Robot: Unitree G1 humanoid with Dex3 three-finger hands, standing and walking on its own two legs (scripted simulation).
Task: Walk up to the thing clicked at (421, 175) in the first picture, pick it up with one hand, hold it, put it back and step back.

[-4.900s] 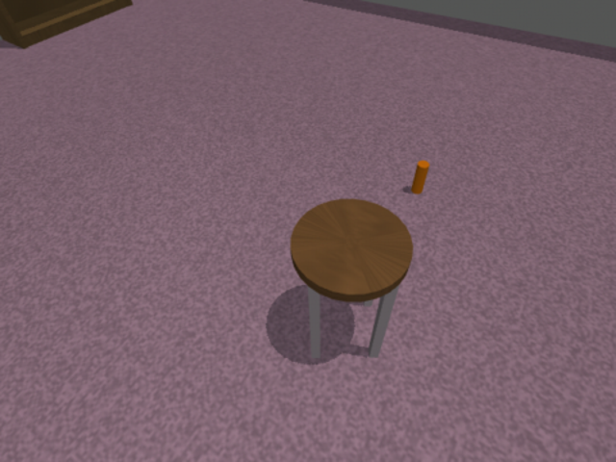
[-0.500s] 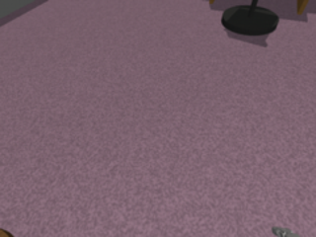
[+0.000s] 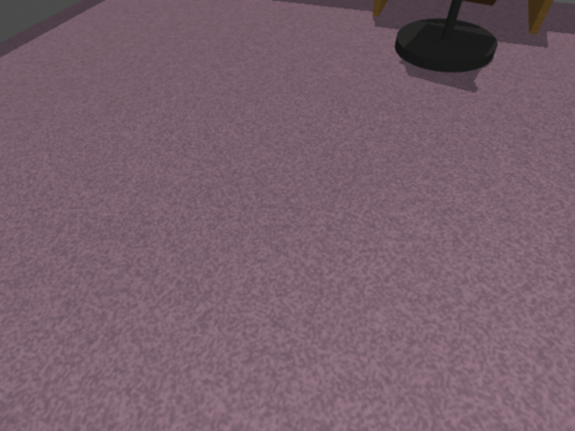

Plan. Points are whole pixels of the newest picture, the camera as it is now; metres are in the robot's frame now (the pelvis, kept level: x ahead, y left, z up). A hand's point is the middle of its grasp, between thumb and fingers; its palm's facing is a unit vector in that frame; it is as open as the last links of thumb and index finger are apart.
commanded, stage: stand
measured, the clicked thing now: out of the picture +0.38 +1.38 -0.69
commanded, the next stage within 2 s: none
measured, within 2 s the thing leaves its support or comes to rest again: neither
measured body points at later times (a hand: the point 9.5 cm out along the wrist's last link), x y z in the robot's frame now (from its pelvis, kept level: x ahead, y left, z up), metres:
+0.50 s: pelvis -0.01 +0.00 +0.01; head -0.01 +0.00 +0.46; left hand +0.06 +0.31 -0.12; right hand +0.06 -0.30 -0.12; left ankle -0.02 +0.12 -0.74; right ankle +0.01 -0.13 -0.74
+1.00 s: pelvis -0.02 +0.01 +0.01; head -0.01 +0.00 +0.46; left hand +0.04 +0.31 -0.12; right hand +0.06 -0.29 -0.13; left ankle -0.02 +0.12 -0.74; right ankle +0.01 -0.13 -0.74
